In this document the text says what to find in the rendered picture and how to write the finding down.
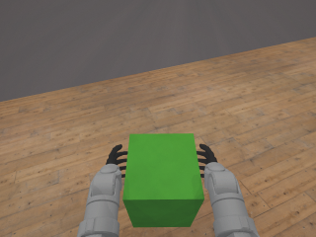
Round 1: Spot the robot right hand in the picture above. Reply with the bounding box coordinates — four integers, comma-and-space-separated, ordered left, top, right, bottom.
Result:
197, 144, 217, 178

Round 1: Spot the left robot forearm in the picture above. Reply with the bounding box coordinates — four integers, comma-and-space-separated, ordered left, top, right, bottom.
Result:
76, 163, 122, 237

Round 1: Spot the carton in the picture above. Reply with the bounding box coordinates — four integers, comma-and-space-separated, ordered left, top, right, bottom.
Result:
122, 133, 204, 228

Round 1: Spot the robot left hand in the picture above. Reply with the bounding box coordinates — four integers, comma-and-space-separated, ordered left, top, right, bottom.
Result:
106, 144, 128, 178

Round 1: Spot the right robot forearm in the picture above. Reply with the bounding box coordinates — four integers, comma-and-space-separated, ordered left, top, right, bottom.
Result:
203, 162, 260, 237

